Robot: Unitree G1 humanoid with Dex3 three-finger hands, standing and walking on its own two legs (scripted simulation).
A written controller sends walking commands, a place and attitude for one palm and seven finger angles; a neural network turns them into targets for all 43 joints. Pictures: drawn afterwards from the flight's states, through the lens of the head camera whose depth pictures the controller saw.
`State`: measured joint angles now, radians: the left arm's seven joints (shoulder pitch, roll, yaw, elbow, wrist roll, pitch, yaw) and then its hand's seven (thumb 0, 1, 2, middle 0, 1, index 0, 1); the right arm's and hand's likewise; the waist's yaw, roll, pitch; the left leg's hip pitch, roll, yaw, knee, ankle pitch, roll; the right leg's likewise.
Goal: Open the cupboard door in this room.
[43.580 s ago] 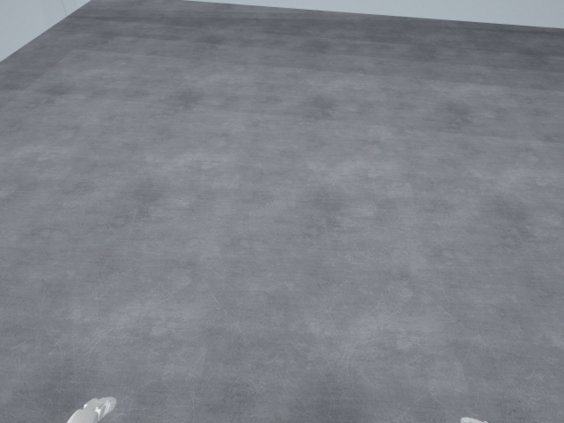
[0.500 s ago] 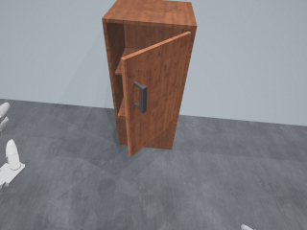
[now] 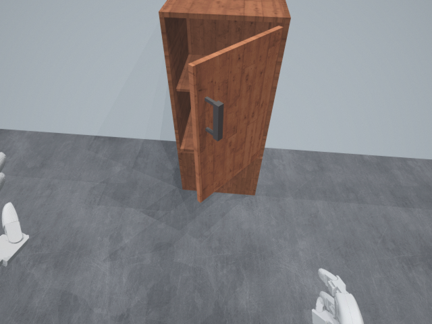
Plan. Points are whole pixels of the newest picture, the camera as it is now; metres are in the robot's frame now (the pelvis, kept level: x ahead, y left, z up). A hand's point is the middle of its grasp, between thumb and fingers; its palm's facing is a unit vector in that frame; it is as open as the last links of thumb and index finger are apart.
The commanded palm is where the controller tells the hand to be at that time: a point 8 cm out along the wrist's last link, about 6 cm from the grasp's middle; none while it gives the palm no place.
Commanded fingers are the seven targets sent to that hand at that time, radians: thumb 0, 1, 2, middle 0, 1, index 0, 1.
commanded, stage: stop stepping back and stand still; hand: left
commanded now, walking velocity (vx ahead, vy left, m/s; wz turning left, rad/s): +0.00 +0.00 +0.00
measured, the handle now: (213, 118) +0.66 +0.06 +0.00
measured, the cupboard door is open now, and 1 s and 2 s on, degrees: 50 50 50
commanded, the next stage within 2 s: let the arm hang, fingers relaxed in 0.32 s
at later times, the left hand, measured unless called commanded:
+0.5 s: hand (47, 266) +0.19 +0.29 +0.06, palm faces +0.26 -0.82 -0.51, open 7.4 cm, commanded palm none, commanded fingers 0.00 0.90 0.90 -0.20 -0.30 -0.20 -0.30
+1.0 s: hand out of the picture -0.06 +0.21 -0.17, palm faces +0.04 -0.96 -0.28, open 7.3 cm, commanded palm none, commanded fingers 0.00 0.90 0.90 -0.20 -0.30 -0.20 -0.30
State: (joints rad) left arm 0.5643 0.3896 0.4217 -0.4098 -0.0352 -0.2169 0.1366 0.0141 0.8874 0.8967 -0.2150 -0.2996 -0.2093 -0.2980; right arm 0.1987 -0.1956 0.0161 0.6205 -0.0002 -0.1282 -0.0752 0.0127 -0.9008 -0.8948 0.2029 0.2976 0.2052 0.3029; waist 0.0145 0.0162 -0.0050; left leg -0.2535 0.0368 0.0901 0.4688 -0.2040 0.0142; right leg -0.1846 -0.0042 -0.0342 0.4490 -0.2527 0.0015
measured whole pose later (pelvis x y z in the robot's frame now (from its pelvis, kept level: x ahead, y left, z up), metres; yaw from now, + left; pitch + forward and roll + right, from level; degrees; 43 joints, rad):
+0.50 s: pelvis -0.02 +0.02 +0.00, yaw +2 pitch +1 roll -1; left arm 0.38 0.39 0.25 -0.06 0.01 -0.13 0.06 0.01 0.90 0.90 -0.20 -0.30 -0.20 -0.30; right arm 0.17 -0.27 -0.01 0.76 0.00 -0.13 -0.02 0.01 -0.90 -0.90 0.20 0.30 0.20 0.30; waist 0.01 0.06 0.00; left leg -0.34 0.01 0.07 0.49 -0.16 0.04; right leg -0.27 -0.04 -0.06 0.48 -0.23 0.01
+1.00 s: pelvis -0.03 -0.01 +0.00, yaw +3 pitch -1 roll -1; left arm 0.29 0.26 0.01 1.12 0.02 0.02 0.00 0.01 0.92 0.90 -0.21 -0.30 -0.20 -0.30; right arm 0.25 -0.25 -0.02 1.10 -0.02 0.03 -0.01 0.01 -0.90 -0.89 0.20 0.30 0.20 0.30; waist 0.01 0.03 0.08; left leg -0.28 0.02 0.04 0.44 -0.14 0.01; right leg -0.20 -0.01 -0.08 0.44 -0.22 -0.02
